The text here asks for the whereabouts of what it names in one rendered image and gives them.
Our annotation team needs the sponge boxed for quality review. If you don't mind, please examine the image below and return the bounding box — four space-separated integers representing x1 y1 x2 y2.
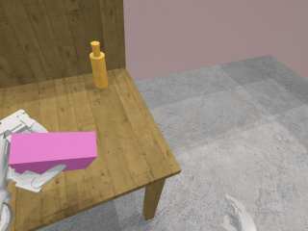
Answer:
9 131 97 174

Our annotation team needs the robot left hand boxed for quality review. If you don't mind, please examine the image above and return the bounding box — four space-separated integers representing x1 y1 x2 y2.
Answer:
0 110 66 193

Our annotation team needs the table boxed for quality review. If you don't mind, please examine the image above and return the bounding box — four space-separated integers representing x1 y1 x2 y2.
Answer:
0 0 182 231

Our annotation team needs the robot right hand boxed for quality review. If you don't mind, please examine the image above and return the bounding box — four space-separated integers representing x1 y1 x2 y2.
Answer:
220 194 257 231

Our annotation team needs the robot left forearm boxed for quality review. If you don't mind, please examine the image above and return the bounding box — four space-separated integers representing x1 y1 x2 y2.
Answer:
0 189 13 231

